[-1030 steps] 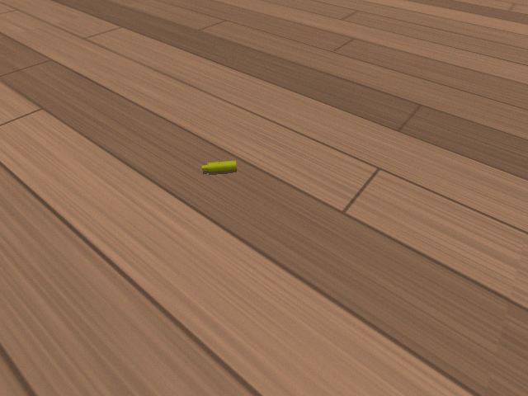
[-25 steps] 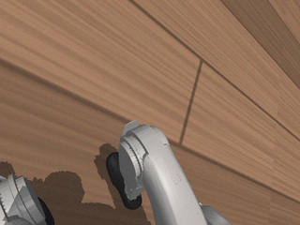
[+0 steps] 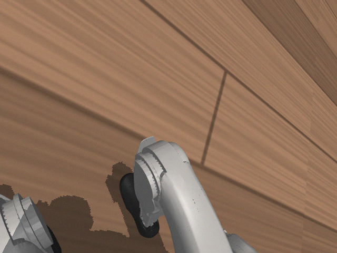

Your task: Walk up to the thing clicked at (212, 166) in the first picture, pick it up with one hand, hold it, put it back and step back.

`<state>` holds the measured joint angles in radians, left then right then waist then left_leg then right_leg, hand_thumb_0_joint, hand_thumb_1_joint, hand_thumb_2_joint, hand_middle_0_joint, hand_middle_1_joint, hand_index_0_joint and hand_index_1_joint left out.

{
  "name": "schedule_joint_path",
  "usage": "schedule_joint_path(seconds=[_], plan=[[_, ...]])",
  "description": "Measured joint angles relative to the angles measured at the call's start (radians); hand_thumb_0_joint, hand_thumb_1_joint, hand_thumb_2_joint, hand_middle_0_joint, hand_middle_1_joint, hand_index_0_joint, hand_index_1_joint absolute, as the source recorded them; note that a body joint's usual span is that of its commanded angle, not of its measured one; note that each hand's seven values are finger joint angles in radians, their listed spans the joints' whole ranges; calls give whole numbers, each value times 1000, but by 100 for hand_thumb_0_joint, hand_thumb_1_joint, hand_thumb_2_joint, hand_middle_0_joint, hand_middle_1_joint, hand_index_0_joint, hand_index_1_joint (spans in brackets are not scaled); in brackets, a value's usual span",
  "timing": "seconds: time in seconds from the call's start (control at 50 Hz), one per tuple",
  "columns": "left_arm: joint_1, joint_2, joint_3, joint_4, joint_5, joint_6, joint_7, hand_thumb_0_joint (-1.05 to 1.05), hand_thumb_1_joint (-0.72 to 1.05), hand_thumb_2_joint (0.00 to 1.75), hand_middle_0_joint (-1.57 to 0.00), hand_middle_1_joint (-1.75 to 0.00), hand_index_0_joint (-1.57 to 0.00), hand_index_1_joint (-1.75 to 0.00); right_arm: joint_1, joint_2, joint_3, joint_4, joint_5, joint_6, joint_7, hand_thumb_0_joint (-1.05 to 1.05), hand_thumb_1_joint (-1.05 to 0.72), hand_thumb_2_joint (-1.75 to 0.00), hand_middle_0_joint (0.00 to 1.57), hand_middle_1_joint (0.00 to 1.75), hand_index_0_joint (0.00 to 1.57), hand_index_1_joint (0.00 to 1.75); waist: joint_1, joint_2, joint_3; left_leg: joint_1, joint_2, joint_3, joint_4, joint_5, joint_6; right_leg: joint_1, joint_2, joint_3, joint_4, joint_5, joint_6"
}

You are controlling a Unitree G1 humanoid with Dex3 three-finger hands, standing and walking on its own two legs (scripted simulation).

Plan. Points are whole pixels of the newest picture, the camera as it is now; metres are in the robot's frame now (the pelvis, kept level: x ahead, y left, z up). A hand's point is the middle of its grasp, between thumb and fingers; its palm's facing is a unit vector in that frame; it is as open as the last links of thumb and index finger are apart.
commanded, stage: settle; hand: left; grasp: from above
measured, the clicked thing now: out of the picture +0.47 +0.32 -0.28
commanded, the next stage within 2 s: lift in 0.72 s
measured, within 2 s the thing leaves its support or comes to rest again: leaves its support in 0.18 s
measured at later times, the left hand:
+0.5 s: hand out of the picture +0.46 +0.33 -0.18, palm faces -0.41 -0.11 -0.91, open 8.4 cm
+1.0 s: hand out of the picture +0.45 +0.33 -0.13, palm faces -0.43 -0.12 -0.90, open 8.4 cm
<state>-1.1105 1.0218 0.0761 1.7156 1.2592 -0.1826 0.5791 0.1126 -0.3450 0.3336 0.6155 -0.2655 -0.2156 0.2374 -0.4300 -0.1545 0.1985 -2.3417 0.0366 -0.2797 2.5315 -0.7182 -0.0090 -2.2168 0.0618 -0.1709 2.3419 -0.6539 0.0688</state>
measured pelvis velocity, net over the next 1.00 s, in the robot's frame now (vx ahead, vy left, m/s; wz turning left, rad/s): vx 0.00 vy -0.01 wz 0.12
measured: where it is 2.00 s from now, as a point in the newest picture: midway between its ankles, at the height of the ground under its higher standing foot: (103, 242)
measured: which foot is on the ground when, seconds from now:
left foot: down 0.00-1.00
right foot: down 0.00-1.00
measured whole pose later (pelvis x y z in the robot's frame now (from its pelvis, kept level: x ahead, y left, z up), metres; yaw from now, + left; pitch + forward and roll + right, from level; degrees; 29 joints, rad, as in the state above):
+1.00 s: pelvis +0.00 -0.01 +0.03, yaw +7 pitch +34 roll -9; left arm -0.93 0.74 0.04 1.24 1.18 -0.12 0.23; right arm 0.20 -0.29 0.09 0.66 -0.11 -0.01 0.14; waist -0.27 0.00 -0.05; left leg -2.32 0.02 -0.16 2.37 -0.67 -0.01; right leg -2.23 0.01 -0.08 2.28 -0.66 0.04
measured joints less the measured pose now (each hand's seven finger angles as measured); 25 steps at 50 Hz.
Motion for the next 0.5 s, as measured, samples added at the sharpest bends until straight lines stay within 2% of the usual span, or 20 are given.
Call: schedule_joint_path(seconds=[0.16, 0.26, 0.36, 0.5], plan=[[62, -43, 40, -97, 11, 10, -45, 1, 23, 32, -78, -48, -82, -41, 32, 8, -29, 10, 11, 10, 8, 0, -92, -90, 20, 30, 20, 30, 23, 17, -40, -12, -6, 3, -3, -2, -9, -15, -8, 1, 6, -8, -14], [112, -89, 28, -196, 5, 17, -72, 2, 23, 28, -81, -44, -85, -38, 38, 9, -67, 22, 30, 21, 14, 0, -91, -90, 20, 30, 20, 30, 53, 41, -73, -16, -6, 13, -12, -4, -10, -24, -11, 9, 6, -14, -13], [148, -158, 11, -297, -22, 34, -99, 2, 24, 25, -83, -41, -87, -35, 41, 16, -122, 40, 63, 35, 19, 0, -91, -90, 20, 30, 20, 30, 90, 78, -132, -26, -6, 35, -30, -3, -8, -39, -18, 25, 3, -20, -19], [123, -219, -35, -291, -58, 86, -172, 2, 24, 22, -85, -38, -89, -32, 19, 25, -171, 44, 100, 73, 13, 0, -91, -90, 20, 30, 20, 30, 116, 126, -191, -23, -7, 70, -62, 10, -2, -45, -27, 52, -6, -22, -18]])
